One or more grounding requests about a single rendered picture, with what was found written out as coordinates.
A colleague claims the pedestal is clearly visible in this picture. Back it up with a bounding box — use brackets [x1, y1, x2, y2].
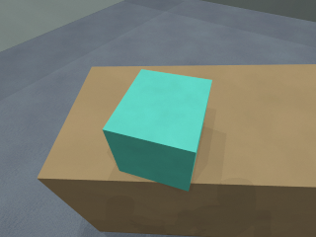
[37, 64, 316, 237]

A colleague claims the carton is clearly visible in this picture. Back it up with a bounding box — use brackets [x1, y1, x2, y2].
[103, 69, 212, 192]

